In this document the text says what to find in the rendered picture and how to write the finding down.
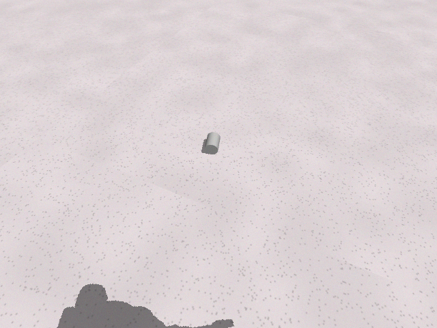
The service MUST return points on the can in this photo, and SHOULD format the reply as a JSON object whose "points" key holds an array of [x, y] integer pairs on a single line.
{"points": [[212, 143]]}

